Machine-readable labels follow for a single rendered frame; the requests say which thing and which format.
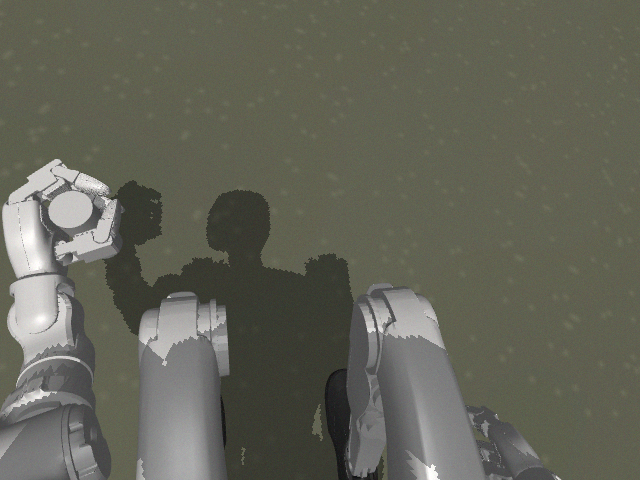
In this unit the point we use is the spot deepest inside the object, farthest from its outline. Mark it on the left robot arm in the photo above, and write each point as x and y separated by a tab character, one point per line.
48	426

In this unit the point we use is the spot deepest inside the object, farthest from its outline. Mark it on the right robot foot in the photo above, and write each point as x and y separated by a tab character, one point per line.
338	418

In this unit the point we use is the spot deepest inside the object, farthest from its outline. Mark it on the right robot hand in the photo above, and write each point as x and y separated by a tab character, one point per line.
508	453

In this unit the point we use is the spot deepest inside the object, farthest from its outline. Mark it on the left robot hand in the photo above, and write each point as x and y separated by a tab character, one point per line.
35	244

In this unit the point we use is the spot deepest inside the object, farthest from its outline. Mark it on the can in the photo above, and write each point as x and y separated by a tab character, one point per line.
75	213

